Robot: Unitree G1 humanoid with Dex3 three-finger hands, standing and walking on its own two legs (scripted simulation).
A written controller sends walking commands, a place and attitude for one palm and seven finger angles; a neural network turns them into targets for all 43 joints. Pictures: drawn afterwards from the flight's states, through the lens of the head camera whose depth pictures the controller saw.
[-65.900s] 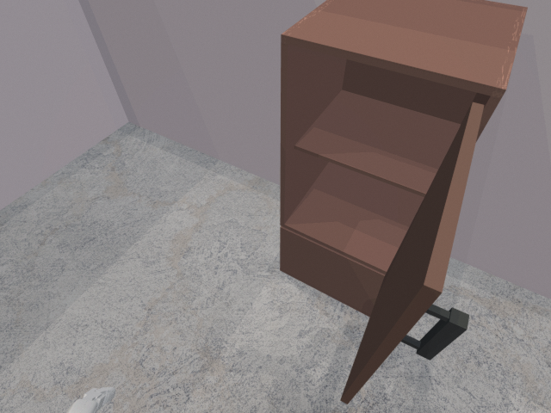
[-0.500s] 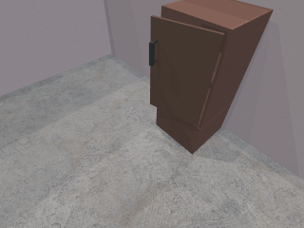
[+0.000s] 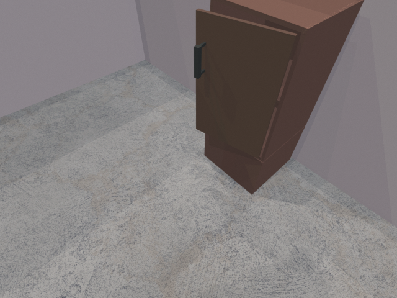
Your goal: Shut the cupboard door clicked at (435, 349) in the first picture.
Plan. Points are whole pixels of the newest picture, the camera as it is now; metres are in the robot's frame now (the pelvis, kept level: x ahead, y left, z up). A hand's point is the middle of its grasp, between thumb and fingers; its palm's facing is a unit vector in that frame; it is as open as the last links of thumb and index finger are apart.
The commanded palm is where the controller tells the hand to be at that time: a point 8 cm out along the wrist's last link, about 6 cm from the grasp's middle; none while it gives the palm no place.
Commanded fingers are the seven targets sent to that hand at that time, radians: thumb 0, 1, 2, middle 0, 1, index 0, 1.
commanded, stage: look to check the result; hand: left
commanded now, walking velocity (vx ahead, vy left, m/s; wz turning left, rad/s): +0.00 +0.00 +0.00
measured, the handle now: (200, 60) +0.95 +0.03 -0.01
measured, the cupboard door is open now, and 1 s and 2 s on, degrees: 13 13 13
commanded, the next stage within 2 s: walk to a spot facing it in 0.22 s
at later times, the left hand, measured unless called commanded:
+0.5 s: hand out of the picture +0.01 +0.18 -0.18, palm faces +0.06 -0.98 -0.21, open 7.4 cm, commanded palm none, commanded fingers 0.00 0.90 0.90 -0.20 -0.30 -0.20 -0.30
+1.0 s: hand out of the picture +0.06 +0.24 -0.16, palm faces +0.33 -0.90 -0.28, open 7.4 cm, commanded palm none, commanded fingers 0.00 0.90 0.90 -0.20 -0.30 -0.20 -0.30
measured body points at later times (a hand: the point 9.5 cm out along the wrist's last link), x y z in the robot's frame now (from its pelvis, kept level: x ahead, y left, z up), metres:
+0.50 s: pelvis +0.01 +0.00 +0.00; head +0.03 +0.00 +0.45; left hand +0.01 +0.23 -0.16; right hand +0.03 -0.24 -0.16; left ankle +0.05 +0.10 -0.74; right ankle -0.04 -0.10 -0.74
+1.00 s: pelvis +0.01 -0.01 +0.00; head +0.06 +0.01 +0.44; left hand +0.04 +0.28 -0.14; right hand +0.14 -0.24 -0.15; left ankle +0.04 +0.11 -0.74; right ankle +0.04 -0.17 -0.70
